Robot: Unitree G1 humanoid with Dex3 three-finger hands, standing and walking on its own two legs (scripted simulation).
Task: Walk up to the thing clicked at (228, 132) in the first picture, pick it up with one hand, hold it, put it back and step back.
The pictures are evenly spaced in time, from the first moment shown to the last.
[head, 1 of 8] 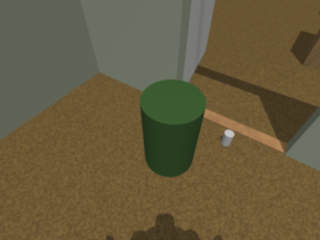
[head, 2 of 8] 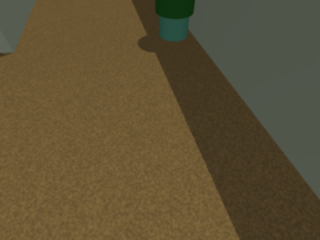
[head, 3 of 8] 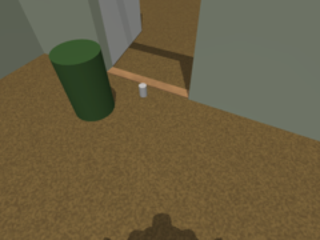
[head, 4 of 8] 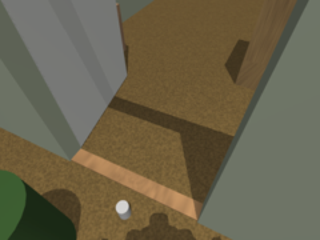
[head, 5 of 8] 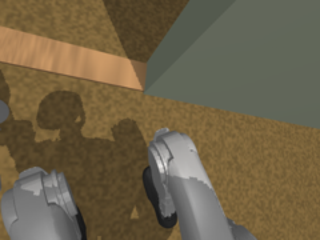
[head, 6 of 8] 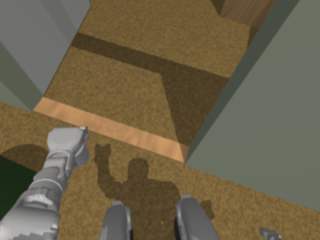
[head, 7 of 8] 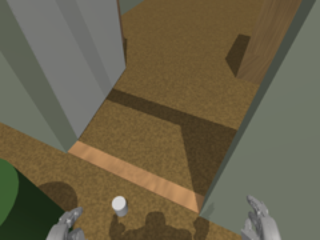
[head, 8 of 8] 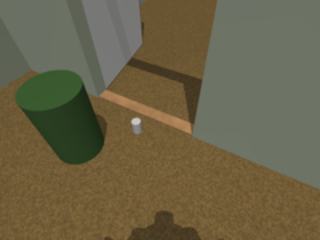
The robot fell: no
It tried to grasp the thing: yes
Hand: left
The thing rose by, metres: 0.63
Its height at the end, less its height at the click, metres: +0.00
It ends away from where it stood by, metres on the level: 0.02
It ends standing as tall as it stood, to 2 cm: yes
